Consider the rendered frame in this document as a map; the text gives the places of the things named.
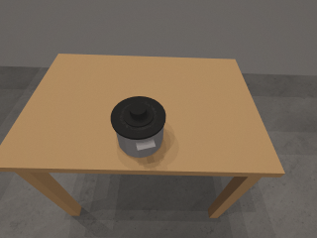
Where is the table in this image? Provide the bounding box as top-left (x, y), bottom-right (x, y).
top-left (0, 54), bottom-right (285, 218)

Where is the lid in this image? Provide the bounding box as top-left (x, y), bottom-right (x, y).
top-left (110, 96), bottom-right (166, 140)

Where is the knob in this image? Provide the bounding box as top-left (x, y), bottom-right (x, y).
top-left (129, 102), bottom-right (147, 119)

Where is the pot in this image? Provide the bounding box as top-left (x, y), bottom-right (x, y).
top-left (116, 126), bottom-right (164, 158)

